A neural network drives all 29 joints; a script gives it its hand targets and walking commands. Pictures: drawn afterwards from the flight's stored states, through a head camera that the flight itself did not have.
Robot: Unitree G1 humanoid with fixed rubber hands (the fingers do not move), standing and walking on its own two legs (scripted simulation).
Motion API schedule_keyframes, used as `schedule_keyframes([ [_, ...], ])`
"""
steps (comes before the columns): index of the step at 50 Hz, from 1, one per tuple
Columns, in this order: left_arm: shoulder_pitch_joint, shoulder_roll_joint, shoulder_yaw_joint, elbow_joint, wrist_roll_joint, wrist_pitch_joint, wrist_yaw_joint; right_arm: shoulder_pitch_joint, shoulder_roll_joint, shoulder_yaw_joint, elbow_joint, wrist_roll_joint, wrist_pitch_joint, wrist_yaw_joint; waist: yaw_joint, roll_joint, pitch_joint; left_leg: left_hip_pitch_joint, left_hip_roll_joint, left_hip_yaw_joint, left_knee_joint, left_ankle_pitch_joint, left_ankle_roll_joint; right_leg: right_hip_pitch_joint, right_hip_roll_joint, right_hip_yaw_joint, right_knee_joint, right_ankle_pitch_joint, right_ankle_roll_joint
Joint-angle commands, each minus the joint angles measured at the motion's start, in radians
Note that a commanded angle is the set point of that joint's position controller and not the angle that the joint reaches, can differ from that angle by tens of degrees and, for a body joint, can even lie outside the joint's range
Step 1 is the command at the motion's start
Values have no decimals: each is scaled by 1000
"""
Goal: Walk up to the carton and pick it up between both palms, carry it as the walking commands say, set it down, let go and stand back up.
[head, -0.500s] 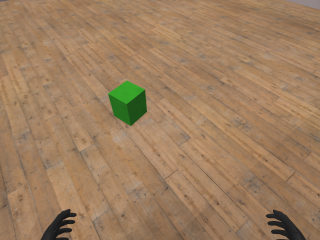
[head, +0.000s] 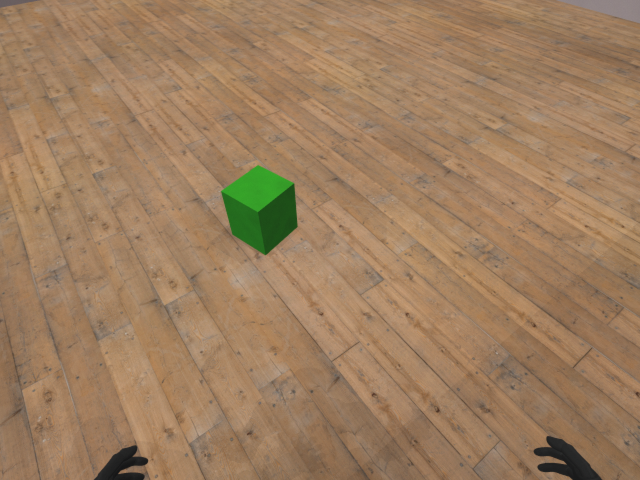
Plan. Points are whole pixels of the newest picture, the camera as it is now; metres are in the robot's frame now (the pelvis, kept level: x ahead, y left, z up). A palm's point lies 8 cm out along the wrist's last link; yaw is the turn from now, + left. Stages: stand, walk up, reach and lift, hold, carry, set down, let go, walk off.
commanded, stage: stand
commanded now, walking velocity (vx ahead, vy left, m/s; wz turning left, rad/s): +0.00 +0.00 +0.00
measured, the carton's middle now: (261, 210) +1.25 +0.29 -0.65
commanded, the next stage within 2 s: walk up in 1.44 s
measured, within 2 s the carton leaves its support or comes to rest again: neither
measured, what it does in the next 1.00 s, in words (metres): stands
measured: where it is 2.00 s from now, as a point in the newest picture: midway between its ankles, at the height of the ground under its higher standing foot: outside the picture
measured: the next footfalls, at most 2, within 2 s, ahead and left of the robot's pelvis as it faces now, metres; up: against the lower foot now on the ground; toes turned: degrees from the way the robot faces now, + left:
left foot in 1.96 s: +0.20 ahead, +0.21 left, +0.00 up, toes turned +13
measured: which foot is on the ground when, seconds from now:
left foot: down 0.00-1.00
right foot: down 0.00-1.00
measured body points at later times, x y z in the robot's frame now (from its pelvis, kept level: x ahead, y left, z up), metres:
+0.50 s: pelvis +0.00 +0.00 +0.01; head +0.00 +0.00 +0.46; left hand +0.11 +0.31 -0.10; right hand +0.12 -0.32 -0.10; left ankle +0.00 +0.11 -0.74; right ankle +0.00 -0.14 -0.74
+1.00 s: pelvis +0.00 +0.00 +0.01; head +0.01 +0.00 +0.46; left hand +0.11 +0.31 -0.11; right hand +0.11 -0.33 -0.10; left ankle +0.00 +0.11 -0.74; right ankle +0.00 -0.14 -0.74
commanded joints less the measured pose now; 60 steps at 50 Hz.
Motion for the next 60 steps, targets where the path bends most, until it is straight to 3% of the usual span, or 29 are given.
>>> schedule_keyframes([
  [1,-60,160,30,-20,1,-9,5,-39,-161,-36,-20,1,-9,-4,-1,2,-61,31,113,-110,-132,160,24,51,-86,78,-100,139,-66],
  [2,-49,158,28,-14,0,-9,5,-48,-161,-34,-11,1,-9,-3,-1,16,-59,47,117,-106,-135,165,21,46,-87,78,-113,134,-62],
  [3,-60,169,31,-5,-3,-8,7,-45,-158,-31,-6,4,-8,-4,-6,-9,-51,39,117,-118,-145,160,25,50,-85,81,-116,125,-65],
  [4,-63,165,29,-3,-2,-6,5,-61,-161,-29,6,1,-7,-4,2,25,-52,44,123,-118,-152,168,27,59,-90,91,-125,142,-67],
  [5,-60,173,29,6,5,-7,5,-53,-158,-27,14,6,-7,-5,-6,3,-56,50,127,-118,-159,158,21,59,-87,80,-133,135,-63],
  [6,-58,170,30,7,-1,-6,6,-62,-170,-29,15,4,-6,-4,2,27,-60,52,121,-117,-157,175,22,74,-90,83,-132,158,-61],
  [8,-62,169,27,30,3,-6,5,-64,-160,-24,27,4,-5,-6,-3,3,-50,62,118,-108,-168,181,18,74,-88,77,-146,160,-56],
  [21,-70,170,23,86,0,-1,2,-69,-176,-20,82,1,0,-7,9,12,-28,77,126,-110,-213,166,12,98,-102,84,-202,122,-54],
  [22,-78,179,23,85,1,1,0,-58,-168,-17,82,5,0,-7,1,-8,-41,90,123,-106,-209,167,7,96,-98,87,-201,130,-54],
  [26,-70,181,27,96,2,6,4,-60,-183,-18,89,4,5,-8,-2,24,-28,77,126,-109,-224,146,10,103,-97,73,-203,128,-49],
  [28,-68,173,26,98,-1,1,4,-61,-180,-20,95,4,3,-9,9,6,-34,87,127,-109,-226,170,6,108,-102,81,-201,141,-51],
  [29,-71,181,27,101,-1,4,6,-55,-186,-19,104,3,4,-8,-1,-7,-21,98,130,-117,-222,171,10,94,-98,84,-213,140,-48],
  [31,-62,174,27,105,1,3,4,-41,-185,-21,102,5,6,-9,3,5,-24,92,130,-108,-219,157,6,103,-104,78,-217,138,-49],
  [33,-76,177,24,108,0,2,7,-39,-168,-13,101,7,9,-8,-12,-2,-45,109,129,-108,-223,171,7,106,-103,73,-216,130,-46],
  [35,-70,175,24,109,-3,4,6,-61,-189,-22,106,3,9,-8,0,18,-26,89,135,-115,-225,149,10,104,-106,86,-229,141,-46],
  [38,-69,186,27,116,-2,6,5,-42,-180,-18,107,4,9,-9,-5,-13,-26,91,134,-119,-235,156,13,106,-104,76,-222,127,-51],
  [45,-59,181,29,115,-5,8,6,-48,-188,-17,109,5,9,-9,4,18,-47,97,136,-114,-232,179,5,129,-106,81,-213,150,-50],
  [50,-58,181,27,123,-4,8,5,-33,-186,-18,112,6,8,-14,-3,-9,-27,101,141,-115,-232,211,8,119,-107,76,-218,177,-47],
  [53,-54,190,33,120,-4,12,6,-34,-197,-18,116,2,13,-10,8,20,-38,112,137,-105,-229,218,8,126,-108,74,-216,185,-49],
  [57,-61,176,27,115,1,8,6,-46,-187,-17,108,8,10,-12,6,-3,-60,125,140,-104,-223,240,7,128,-105,74,-208,211,-48],
  [60,-59,174,25,119,-2,12,6,-54,-187,-19,104,2,10,-11,8,11,-29,93,139,-110,-234,217,8,126,-105,74,-209,184,-45],
])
